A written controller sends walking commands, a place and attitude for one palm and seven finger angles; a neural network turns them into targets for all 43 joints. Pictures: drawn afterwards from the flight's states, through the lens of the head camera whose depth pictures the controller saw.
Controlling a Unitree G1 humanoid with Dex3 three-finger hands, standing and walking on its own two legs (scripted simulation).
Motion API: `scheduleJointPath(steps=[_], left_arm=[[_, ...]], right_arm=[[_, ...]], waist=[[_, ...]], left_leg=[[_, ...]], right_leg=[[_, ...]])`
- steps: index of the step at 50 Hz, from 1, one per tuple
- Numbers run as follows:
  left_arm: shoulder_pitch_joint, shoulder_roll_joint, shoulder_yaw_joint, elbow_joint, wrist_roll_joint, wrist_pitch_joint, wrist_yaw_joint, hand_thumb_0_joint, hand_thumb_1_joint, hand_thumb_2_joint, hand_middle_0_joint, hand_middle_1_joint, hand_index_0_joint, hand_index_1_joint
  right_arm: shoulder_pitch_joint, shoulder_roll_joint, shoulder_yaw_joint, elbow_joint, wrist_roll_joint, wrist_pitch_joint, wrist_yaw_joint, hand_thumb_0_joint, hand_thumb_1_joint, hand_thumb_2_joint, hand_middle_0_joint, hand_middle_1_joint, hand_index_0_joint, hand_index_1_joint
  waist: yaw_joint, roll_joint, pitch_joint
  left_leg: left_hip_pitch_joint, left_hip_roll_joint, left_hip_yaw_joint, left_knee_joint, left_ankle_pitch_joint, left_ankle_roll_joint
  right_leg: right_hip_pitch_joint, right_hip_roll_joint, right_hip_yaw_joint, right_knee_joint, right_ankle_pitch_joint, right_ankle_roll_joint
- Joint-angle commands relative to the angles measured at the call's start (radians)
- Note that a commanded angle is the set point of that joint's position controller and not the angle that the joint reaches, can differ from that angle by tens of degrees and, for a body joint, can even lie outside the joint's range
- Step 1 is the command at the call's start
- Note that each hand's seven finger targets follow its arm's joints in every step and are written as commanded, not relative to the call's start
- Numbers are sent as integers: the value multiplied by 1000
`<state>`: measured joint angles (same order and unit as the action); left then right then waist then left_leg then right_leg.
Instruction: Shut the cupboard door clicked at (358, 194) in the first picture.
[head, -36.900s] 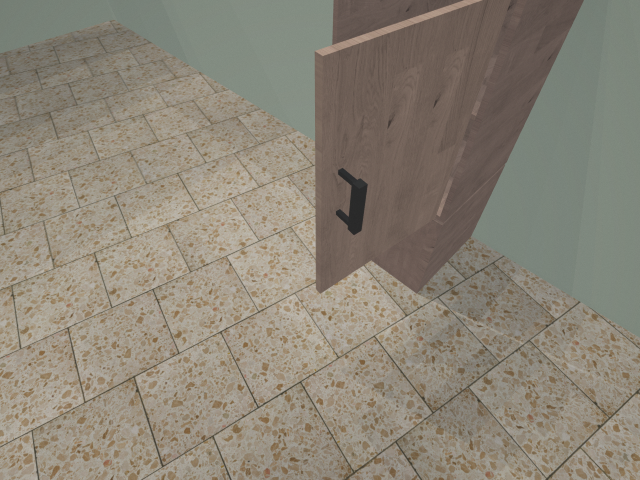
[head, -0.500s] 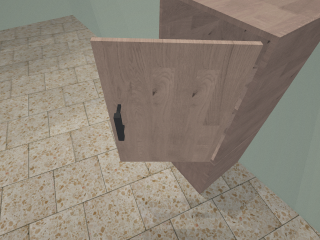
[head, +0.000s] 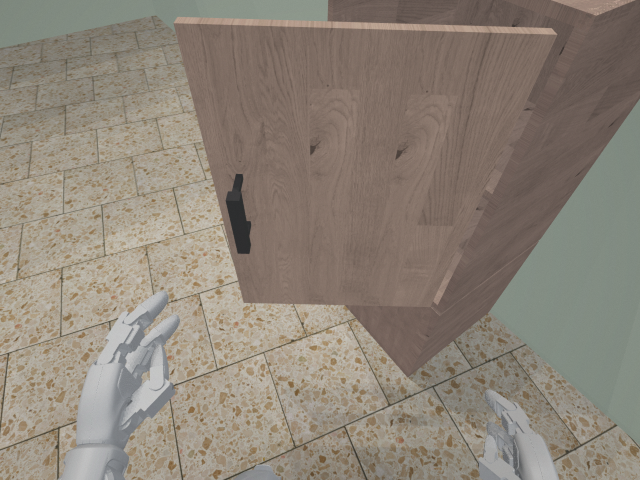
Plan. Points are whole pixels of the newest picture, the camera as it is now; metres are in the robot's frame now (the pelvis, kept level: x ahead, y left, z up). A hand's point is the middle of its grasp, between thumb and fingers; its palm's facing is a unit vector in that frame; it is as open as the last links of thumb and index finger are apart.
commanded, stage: raise the hand and make a fist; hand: left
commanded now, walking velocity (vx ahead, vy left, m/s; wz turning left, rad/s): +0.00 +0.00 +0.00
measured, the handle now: (241, 215) +0.50 +0.15 +0.03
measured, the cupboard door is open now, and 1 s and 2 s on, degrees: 53 53 53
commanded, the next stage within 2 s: bring the fist close to the handle in 1.66 s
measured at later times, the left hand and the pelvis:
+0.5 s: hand (171, 415) +0.20 +0.18 +0.00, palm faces +0.01 -1.00 -0.02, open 4.5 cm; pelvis -0.01 -0.01 -0.05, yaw +0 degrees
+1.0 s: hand (146, 413) +0.20 +0.20 +0.02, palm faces +0.02 -1.00 -0.03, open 3.1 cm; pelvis -0.01 +0.02 -0.04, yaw +0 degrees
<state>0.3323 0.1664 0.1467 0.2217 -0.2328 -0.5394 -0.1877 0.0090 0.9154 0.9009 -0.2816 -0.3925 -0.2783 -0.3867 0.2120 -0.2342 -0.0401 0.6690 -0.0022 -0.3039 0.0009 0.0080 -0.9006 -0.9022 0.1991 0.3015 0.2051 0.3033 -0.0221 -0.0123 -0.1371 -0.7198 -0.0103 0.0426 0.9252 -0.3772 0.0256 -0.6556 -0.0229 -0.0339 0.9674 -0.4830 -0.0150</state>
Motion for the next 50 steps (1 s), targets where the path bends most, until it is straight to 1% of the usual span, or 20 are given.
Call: scheduleJointPath(steps=[1,3,5,6,7,9,10,11,13,16,20,21,23,24,29,33,35,37,39,50], left_arm=[[223,169,144,-79,-67,-143,-179,0,900,900,-438,-560,-438,-560],[114,205,165,-222,-112,-73,-173,0,900,900,-475,-600,-475,-600],[16,230,162,-419,-120,-53,-135,0,900,900,-512,-640,-512,-640],[-15,224,144,-480,-113,-52,-117,0,900,900,-530,-660,-530,-660],[-42,208,112,-537,-105,-60,-104,0,900,900,-548,-680,-548,-680],[-83,204,66,-596,-82,-75,-91,0,900,900,-585,-720,-585,-720],[-98,197,49,-589,-81,-69,-100,0,900,900,-603,-740,-603,-740],[-72,180,37,-534,-77,-57,-113,0,900,900,-622,-760,-622,-760],[-21,177,43,-451,-88,-9,-145,0,900,900,-658,-800,-658,-800],[54,187,74,-399,-104,89,-174,0,900,900,-713,-860,-713,-860],[128,236,176,-411,-106,156,-124,0,900,900,-787,-940,-787,-940],[128,203,155,-444,-108,147,-109,0,900,900,-805,-960,-805,-960],[136,190,151,-451,-105,122,-81,0,900,900,-842,-1000,-842,-1000],[126,181,137,-453,-102,103,-73,0,900,900,-860,-1020,-860,-1020],[113,154,73,-433,-88,36,-75,0,900,900,-952,-1120,-952,-1120],[85,175,64,-469,-83,24,-79,0,900,900,-1025,-1200,-1025,-1200],[83,195,73,-501,-79,27,-67,0,900,900,-1062,-1240,-1062,-1240],[99,181,68,-505,-74,34,-51,0,900,900,-1098,-1280,-1098,-1280],[81,175,52,-520,-66,43,-38,0,900,900,-1135,-1320,-1135,-1320],[36,184,45,-480,-46,100,-26,0,900,900,-1300,-1500,-1300,-1500]], right_arm=[[-116,-142,-64,-260,12,-25,12,0,-900,-900,200,300,200,300],[-132,-139,-54,-320,31,-13,-9,0,-900,-900,200,300,200,300],[-99,-129,-46,-328,31,-11,-33,0,-900,-900,200,300,200,300],[-85,-122,-41,-329,31,-10,-39,0,-900,-900,200,300,200,300],[-83,-119,-36,-326,33,-15,-50,0,-900,-900,200,300,200,300],[-56,-119,-28,-295,29,-27,-69,0,-900,-900,200,300,200,300],[-40,-123,-22,-280,24,-28,-77,0,-900,-900,200,300,200,300],[-36,-125,-24,-263,26,-28,-82,0,-900,-900,200,300,200,300],[-37,-124,-22,-250,32,-21,-88,0,-900,-900,200,300,200,300],[-44,-118,-21,-262,42,-5,-91,0,-900,-900,200,300,200,300],[-63,-94,-26,-280,39,29,-86,0,-900,-900,200,300,200,300],[-58,-86,-23,-290,36,32,-81,0,-900,-900,200,300,200,300],[-57,-80,-25,-284,33,39,-77,0,-900,-900,200,300,200,300],[-53,-83,-25,-283,30,40,-75,0,-900,-900,200,300,200,300],[-40,-106,-23,-284,26,40,-71,0,-900,-900,200,300,200,300],[-32,-122,-22,-296,28,40,-74,0,-900,-900,200,300,200,300],[-31,-125,-21,-299,28,42,-74,0,-900,-900,200,300,200,300],[-30,-122,-19,-303,27,50,-72,0,-900,-900,200,300,200,300],[-29,-126,-14,-311,26,56,-69,0,-900,-900,200,300,200,300],[-13,-134,6,-339,23,88,-64,0,-900,-900,200,300,200,300]], waist=[[129,38,-171],[117,74,-185],[80,51,-257],[60,73,-261],[38,78,-219],[0,87,-215],[-21,45,-215],[-26,34,-202],[-18,14,-186],[22,23,-229],[81,-10,-283],[76,-11,-292],[67,-6,-262],[57,-19,-254],[34,17,-203],[34,50,-212],[42,91,-226],[41,77,-231],[36,102,-219],[28,89,-166]], left_leg=[[-88,-22,-32,94,50,-32],[-133,-20,-37,104,-88,-20],[-124,-4,-51,165,-35,1],[-124,1,-55,157,-83,1],[-120,6,-63,175,-86,7],[-106,17,-69,216,-38,16],[-125,22,-80,234,-25,20],[-135,24,-85,241,-16,17],[-173,24,-86,244,-18,13],[-168,20,-84,225,29,10],[-149,18,-84,185,103,3],[-132,17,-85,174,126,2],[-117,19,-85,156,123,-2],[-118,19,-86,155,112,-2],[-110,19,-90,134,49,0],[-75,21,-100,105,18,2],[-42,22,-110,88,25,3],[-22,25,-114,70,23,-1],[-8,27,-126,48,-8,-5],[6,30,-151,-1,-64,-11]], right_leg=[[-137,23,36,55,66,-33],[-159,16,95,-3,-145,-23],[-148,24,134,-19,-114,-10],[-163,22,131,-36,-185,-10],[-197,27,136,-45,-183,-9],[-226,31,133,-33,-108,-7],[-234,38,124,-18,-77,-2],[-242,38,112,-7,-45,0],[-228,35,113,-14,-39,7],[-155,25,115,-17,30,12],[-39,17,105,-3,163,20],[-34,14,88,11,217,22],[-58,20,67,15,236,23],[-72,22,63,16,219,23],[-153,37,35,15,77,0],[-174,47,13,16,27,-12],[-169,55,-1,26,48,-20],[-168,56,-17,27,56,-19],[-182,59,-30,29,42,-19],[-163,69,-43,6,41,-24]])
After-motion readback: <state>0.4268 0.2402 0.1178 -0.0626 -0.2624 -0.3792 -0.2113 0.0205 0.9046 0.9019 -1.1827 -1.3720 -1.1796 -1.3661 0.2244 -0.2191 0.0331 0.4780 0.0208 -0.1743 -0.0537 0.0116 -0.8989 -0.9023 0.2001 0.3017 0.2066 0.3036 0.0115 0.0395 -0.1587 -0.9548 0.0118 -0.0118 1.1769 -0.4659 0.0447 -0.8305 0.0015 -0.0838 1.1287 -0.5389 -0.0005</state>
